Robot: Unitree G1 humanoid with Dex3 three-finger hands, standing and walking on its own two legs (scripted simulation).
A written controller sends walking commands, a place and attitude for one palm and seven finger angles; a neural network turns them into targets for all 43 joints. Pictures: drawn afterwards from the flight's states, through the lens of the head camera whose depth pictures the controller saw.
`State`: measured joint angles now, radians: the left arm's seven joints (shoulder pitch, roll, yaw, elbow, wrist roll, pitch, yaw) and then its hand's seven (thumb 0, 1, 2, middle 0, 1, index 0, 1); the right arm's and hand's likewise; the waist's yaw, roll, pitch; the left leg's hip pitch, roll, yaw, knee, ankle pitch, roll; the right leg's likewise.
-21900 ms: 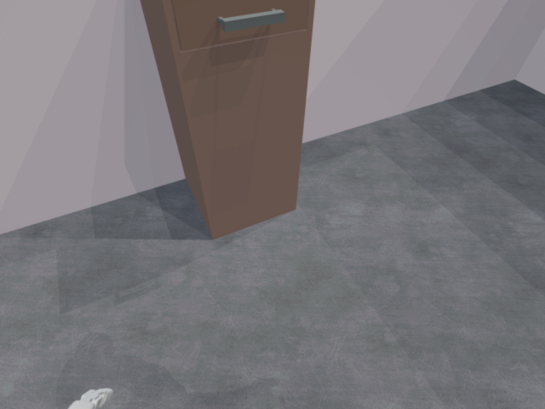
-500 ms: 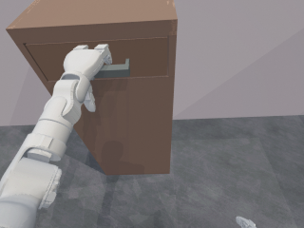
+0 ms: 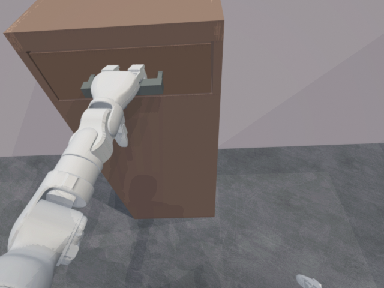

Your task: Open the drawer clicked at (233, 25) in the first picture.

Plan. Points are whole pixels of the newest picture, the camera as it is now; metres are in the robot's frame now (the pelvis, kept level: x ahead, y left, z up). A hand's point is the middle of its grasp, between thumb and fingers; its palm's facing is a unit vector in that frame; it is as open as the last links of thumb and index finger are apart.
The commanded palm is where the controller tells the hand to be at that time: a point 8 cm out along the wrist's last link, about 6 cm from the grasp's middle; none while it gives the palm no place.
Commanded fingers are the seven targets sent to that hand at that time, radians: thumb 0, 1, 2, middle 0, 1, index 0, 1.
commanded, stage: lower the fingers behind the handle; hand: left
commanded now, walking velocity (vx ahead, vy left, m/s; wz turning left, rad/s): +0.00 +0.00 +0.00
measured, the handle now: (124, 82) +0.51 +0.17 +0.16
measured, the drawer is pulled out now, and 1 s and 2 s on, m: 0.00 0.00 0.03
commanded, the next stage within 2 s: close the thumb around the handle in 0.32 s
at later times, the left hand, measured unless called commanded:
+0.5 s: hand (125, 106) +0.46 +0.17 +0.13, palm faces +0.01 +0.00 -1.00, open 13.8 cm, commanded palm +0.43 +0.18 +0.19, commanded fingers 0.00 -0.22 0.42 -0.32 -1.23 -0.32 -1.23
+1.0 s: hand (124, 105) +0.46 +0.17 +0.13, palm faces +0.03 -0.01 -1.00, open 6.3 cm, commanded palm +0.43 +0.18 +0.19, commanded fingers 0.00 0.90 0.90 -0.40 -1.35 -0.40 -1.35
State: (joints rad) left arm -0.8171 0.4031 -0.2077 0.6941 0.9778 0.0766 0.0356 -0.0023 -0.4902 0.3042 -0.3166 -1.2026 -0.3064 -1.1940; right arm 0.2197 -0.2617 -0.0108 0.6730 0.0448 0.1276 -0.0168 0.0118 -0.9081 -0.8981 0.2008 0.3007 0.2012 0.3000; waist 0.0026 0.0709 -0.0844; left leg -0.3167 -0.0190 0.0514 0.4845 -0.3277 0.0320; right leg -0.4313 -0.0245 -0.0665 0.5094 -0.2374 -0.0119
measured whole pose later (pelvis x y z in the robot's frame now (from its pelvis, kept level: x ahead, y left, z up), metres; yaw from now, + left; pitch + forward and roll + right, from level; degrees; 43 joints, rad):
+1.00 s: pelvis +0.00 -0.01 +0.00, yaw -1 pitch +9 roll +0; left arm -0.78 0.43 -0.16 0.69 0.99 0.08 0.04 0.00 0.62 0.79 -0.39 -1.32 -0.36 -1.28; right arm 0.23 -0.27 -0.01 0.67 0.05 0.12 -0.03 0.01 -0.91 -0.90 0.20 0.30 0.20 0.30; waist -0.01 0.08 -0.08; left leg -0.29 -0.01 0.07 0.46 -0.32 0.02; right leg -0.42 -0.01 -0.05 0.50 -0.23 -0.02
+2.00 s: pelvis +0.01 -0.01 +0.00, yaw +0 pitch +7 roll +0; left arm -0.62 0.41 -0.23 0.40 0.97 0.19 -0.03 0.01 0.69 0.80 -0.33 -1.35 -0.34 -1.30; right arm 0.13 -0.26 0.02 0.63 0.06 0.16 -0.02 0.01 -0.91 -0.90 0.20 0.30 0.20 0.30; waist 0.03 0.08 -0.07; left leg -0.24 -0.01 0.04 0.46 -0.34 0.02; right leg -0.36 -0.01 -0.07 0.50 -0.26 -0.02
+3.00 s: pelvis +0.00 +0.00 +0.00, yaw -3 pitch +3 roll +0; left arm -0.12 0.43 -0.14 -0.14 0.93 0.22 -0.04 0.01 0.70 0.80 -0.28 -1.35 -0.35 -1.23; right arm 0.12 -0.28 0.01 0.61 0.05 0.16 0.04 0.02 -0.91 -0.90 0.20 0.30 0.20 0.30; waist 0.04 0.12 -0.05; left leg -0.15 -0.01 0.06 0.43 -0.33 0.02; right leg -0.30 0.00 -0.02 0.48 -0.24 -0.02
